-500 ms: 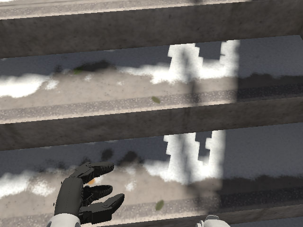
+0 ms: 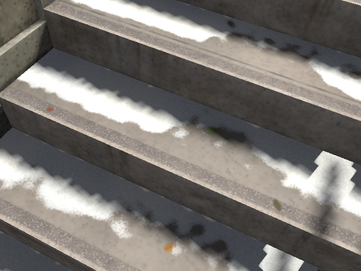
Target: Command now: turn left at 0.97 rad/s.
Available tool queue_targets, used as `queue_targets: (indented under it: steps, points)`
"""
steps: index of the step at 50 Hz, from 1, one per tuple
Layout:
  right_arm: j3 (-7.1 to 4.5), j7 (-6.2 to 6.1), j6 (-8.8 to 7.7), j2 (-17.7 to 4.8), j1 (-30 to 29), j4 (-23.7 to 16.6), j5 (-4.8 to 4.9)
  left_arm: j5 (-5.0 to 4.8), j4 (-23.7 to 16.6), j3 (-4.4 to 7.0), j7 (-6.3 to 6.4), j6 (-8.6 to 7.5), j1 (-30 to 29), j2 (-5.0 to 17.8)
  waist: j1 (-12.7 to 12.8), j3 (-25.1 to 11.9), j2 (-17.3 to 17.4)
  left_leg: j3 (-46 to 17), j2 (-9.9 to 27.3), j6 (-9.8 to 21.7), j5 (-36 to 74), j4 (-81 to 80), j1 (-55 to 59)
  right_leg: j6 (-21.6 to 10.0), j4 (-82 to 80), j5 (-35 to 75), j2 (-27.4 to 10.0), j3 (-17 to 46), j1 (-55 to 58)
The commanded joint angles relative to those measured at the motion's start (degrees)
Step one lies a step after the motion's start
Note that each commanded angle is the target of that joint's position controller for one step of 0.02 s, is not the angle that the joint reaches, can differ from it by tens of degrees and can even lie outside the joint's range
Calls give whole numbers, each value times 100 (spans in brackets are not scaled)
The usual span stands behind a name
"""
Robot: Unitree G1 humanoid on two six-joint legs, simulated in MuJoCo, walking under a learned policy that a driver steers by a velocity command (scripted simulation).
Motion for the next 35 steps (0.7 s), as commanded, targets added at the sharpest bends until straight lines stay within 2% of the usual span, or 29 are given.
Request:
queue_targets:
  steps: [1,2,3,4,5,7,9,10,11,13,14,15,16,17,18,19,20,21,22,23,24,26,27,28,29,31,33,34,35]
  points:
    - [-488,-106,-129,-1367,1504,-160,-78,82,-1036,140,-91,-53,-782,372,-798,-1245,1883,-3882,1229,1216,2866,-1938,2713,548,2268,-1314,914,2060,-2552]
    - [-483,-198,-95,-1386,1055,-338,-168,113,-932,103,-100,-98,-641,256,-612,-1560,1256,-3842,1468,1498,2340,-2026,2756,592,3328,-981,976,2627,-2907]
    - [-450,-259,-61,-1387,557,-515,-271,62,-912,34,-36,-137,-696,91,-465,-1418,839,-3438,1447,1522,2111,-2053,2293,548,3885,-441,895,2851,-2888]
    - [-337,-312,-48,-1219,265,-597,-231,159,-1046,-20,-32,-188,-962,46,-335,-1053,505,-3180,1240,1350,2056,-1956,1913,447,3694,16,864,3079,-2987]
    - [-250,-331,-66,-997,48,-675,-187,195,-1082,-21,-6,-190,-1028,108,-209,-977,375,-2973,1031,1221,2425,-1891,1612,389,3612,240,897,3111,-2776]
    - [-162,-327,-101,-902,-19,-650,-218,159,-1178,-49,86,-57,-892,179,-38,-833,459,-2581,677,1047,2983,-1759,1173,391,3249,384,1028,3100,-2427]
    - [-82,-331,-190,-838,154,-584,-266,63,-1110,-99,182,44,-648,158,-54,-1085,442,-2378,773,1084,3575,-1622,1278,362,2937,461,1184,2962,-2122]
    - [-42,-318,-231,-762,247,-567,-302,48,-1125,-126,219,77,-535,150,-114,-1098,543,-2350,823,1063,3667,-1600,1260,333,2622,401,1203,2931,-1944]
    - [23,-316,-249,-675,138,-578,-327,10,-1100,-176,263,102,-436,18,-67,-1129,778,-2137,766,947,3632,-1580,1055,259,2199,325,1161,2900,-1545]
    - [201,-310,-165,-335,-83,-571,-302,-26,-1123,-299,273,70,-427,-220,-75,-1104,1125,-1862,599,628,2744,-1721,436,62,756,264,1120,2845,-582]
    - [293,-283,-166,-166,-14,-509,-240,-54,-1003,-324,238,58,-325,-289,-136,-1149,1185,-1878,641,576,2268,-1851,287,-2,52,606,1148,2822,-62]
    - [387,-227,-164,5,225,-277,-164,-55,-731,-397,180,42,151,-527,13,-1372,1074,-1795,578,457,446,-2055,76,-73,-861,1186,1229,2702,762]
    - [310,-122,-173,-152,405,-138,-118,118,-644,-325,132,33,294,-388,35,-1224,857,-1641,195,311,-1357,-1894,-292,-164,-973,1137,1623,2369,1138]
    - [221,-50,-178,-378,280,-201,-141,261,-678,-240,106,-11,472,-51,157,-802,218,-1514,-74,217,-2260,-1360,-687,-400,-1535,71,1468,2952,975]
    - [258,-38,-203,-187,108,-350,-191,239,-765,-223,87,-81,654,244,189,-456,-809,-940,-480,-28,-2054,124,-1303,-772,-2827,-1645,537,4668,758]
    - [212,21,-207,-387,-63,-648,-206,79,-857,85,95,-92,614,1104,279,291,-1934,-404,-778,-475,-1654,784,-2340,-1456,-4397,-2999,-209,6920,500]
    - [128,7,-262,-610,-329,-646,-257,16,-897,165,87,-112,283,1091,222,761,-1447,-694,-497,-635,-1110,1522,-2435,-1723,-4657,-3664,-359,7478,-127]
    - [105,30,-344,-636,-444,-610,-216,-59,-885,97,80,-188,105,770,123,623,-855,-795,-455,-765,-722,1716,-2145,-1696,-4367,-2890,-134,6975,-348]
    - [102,88,-434,-603,-563,-559,-223,6,-779,98,63,-269,238,616,231,338,-510,-815,-461,-746,-437,1934,-2014,-1650,-4076,-1869,96,6439,-192]
    - [138,139,-479,-436,-699,-535,-223,-51,-613,51,77,-376,283,431,255,30,-381,-872,-461,-702,-155,2119,-1926,-1636,-3870,-923,341,6058,40]
    - [148,197,-492,-327,-554,-397,-287,-51,-526,86,81,-448,201,385,148,-364,-307,-858,-526,-646,-2,2280,-1816,-1640,-3652,-417,591,5686,243]
    - [209,202,-496,-91,-471,-352,-317,-21,-394,147,69,-546,240,318,72,-690,-449,-821,-572,-492,8,2856,-1836,-1799,-3311,141,841,5294,382]
    - [235,192,-470,-67,-532,-356,-302,-55,-392,125,57,-552,306,173,74,-765,-433,-891,-558,-482,-146,2945,-1907,-1871,-3170,321,923,5258,410]
    - [256,134,-453,-45,-733,-417,-284,-24,-441,155,18,-598,329,193,190,-791,-378,-823,-553,-528,-425,3199,-2262,-1985,-3049,563,857,5430,630]
    - [280,110,-461,-118,-744,-480,-288,23,-406,196,31,-658,484,266,198,-847,-224,-983,-448,-511,-585,2924,-2502,-2025,-3035,533,743,5663,928]
    - [379,90,-522,-35,-994,-645,-216,68,-330,249,103,-681,752,395,265,-719,-53,-953,-329,-453,-942,1732,-2277,-1935,-3202,509,613,5815,959]
    - [384,45,-613,-24,-639,-559,-73,52,-440,289,178,-635,260,451,-1,-653,-422,-958,-356,-343,-922,212,-930,-1764,-3146,1356,812,5555,229]
    - [309,-75,-579,-124,-285,-447,-3,40,-483,253,179,-604,69,439,-192,-674,-609,-643,-530,-322,-795,-399,-54,-1750,-3045,2491,886,5641,-119]
    - [193,-205,-648,-299,672,-222,73,42,-571,277,89,-596,-262,555,-771,-1004,-738,-709,-526,-193,111,-1002,1290,-1666,-2284,4219,922,5623,-475]
Velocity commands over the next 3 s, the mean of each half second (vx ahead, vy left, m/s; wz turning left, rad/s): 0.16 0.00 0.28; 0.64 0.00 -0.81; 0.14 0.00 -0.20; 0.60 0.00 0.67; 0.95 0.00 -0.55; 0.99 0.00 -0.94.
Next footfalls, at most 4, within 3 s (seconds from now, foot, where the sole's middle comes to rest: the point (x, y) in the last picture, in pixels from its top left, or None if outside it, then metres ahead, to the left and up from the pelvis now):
0.34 right None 0.10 -0.12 -0.75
0.76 left None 0.23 0.11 -0.75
1.08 right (209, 264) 0.42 -0.10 -0.58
1.66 left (176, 148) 0.73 0.02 -0.41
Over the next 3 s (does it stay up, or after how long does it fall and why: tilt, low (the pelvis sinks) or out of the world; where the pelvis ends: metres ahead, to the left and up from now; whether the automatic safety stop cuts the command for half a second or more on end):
stays up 1.63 -0.28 0.77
